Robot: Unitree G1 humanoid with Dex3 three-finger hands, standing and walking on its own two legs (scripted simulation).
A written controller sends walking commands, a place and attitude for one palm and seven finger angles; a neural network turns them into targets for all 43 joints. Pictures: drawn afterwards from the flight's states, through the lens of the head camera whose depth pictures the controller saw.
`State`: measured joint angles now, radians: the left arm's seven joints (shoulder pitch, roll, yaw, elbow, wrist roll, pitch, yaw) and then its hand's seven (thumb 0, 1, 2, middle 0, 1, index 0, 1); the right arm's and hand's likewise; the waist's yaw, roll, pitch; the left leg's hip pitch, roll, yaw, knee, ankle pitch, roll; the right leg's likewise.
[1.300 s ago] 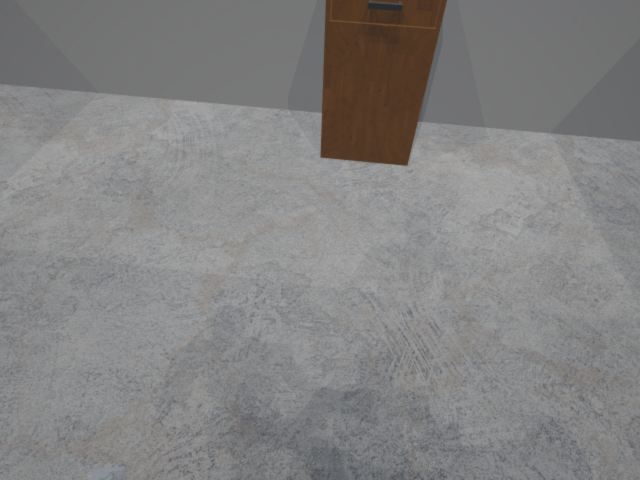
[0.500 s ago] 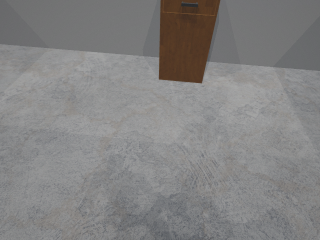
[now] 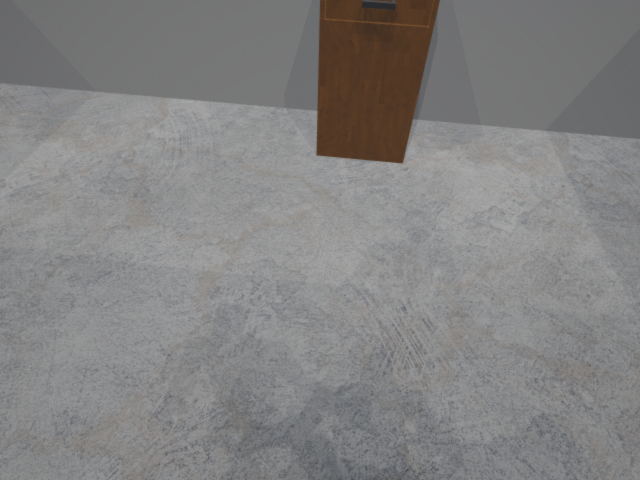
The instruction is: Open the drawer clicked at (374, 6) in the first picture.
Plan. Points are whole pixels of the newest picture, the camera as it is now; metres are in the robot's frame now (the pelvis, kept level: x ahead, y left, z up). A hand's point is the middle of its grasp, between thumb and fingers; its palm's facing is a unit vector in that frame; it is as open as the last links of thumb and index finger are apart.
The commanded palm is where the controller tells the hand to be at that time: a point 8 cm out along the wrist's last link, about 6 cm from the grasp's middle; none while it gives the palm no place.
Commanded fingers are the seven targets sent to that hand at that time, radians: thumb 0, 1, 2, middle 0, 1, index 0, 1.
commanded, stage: look at it before walking up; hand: left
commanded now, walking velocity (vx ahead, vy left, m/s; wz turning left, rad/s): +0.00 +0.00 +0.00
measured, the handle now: (378, 2) +1.74 -0.13 -0.02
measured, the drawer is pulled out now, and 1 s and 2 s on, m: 0.00 0.00 0.00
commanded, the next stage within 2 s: walk to a spot facing it in 0.14 s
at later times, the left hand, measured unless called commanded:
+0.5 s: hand out of the picture +0.06 +0.21 -0.18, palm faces -0.08 -0.97 -0.25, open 7.4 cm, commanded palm none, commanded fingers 0.00 0.90 0.90 -0.20 -0.30 -0.20 -0.30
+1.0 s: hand (206, 479) +0.16 +0.18 -0.20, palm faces -0.14 -0.98 -0.14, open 7.4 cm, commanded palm none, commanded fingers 0.00 0.90 0.90 -0.20 -0.30 -0.20 -0.30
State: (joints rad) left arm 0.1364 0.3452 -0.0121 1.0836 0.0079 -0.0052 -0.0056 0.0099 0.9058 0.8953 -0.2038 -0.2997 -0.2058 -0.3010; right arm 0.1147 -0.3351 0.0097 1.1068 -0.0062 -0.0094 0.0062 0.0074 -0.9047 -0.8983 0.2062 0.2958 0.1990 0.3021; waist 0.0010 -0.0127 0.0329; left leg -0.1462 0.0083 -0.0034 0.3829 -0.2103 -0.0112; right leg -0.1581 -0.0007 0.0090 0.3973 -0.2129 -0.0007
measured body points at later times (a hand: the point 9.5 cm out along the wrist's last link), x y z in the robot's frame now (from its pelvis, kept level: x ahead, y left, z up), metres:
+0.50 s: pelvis +0.04 -0.01 -0.01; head +0.03 -0.01 +0.44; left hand +0.07 +0.26 -0.16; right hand +0.06 -0.27 -0.16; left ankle +0.00 +0.13 -0.74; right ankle +0.01 -0.11 -0.74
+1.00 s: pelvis +0.23 +0.00 -0.03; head +0.26 +0.02 +0.42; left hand +0.17 +0.23 -0.19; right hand +0.30 -0.25 -0.16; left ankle +0.33 +0.08 -0.75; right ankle +0.04 -0.10 -0.72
